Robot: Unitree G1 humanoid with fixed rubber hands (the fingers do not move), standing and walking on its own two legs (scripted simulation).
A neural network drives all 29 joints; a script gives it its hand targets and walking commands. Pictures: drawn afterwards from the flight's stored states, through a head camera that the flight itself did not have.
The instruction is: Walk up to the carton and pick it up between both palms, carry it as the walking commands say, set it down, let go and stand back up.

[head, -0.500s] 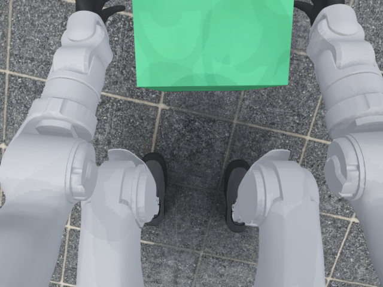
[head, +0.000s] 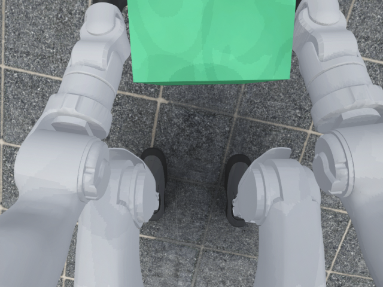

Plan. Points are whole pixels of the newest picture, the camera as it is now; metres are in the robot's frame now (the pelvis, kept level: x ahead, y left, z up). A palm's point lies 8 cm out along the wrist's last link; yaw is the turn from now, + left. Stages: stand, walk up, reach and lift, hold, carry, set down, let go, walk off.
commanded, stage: reach and lift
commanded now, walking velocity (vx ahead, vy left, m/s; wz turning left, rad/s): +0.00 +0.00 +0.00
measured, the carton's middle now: out of the picture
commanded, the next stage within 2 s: none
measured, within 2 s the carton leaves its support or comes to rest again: leaves its support in 0.58 s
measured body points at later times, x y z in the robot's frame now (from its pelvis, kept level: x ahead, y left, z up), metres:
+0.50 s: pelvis +0.00 +0.00 -0.03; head +0.36 -0.02 +0.24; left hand +0.57 +0.14 -0.18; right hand +0.57 -0.16 -0.18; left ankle +0.12 +0.12 -0.36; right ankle +0.11 -0.11 -0.36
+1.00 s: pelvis +0.01 +0.01 +0.02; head +0.35 -0.01 +0.31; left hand +0.56 +0.14 -0.11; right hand +0.57 -0.16 -0.10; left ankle +0.12 +0.12 -0.36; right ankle +0.11 -0.12 -0.36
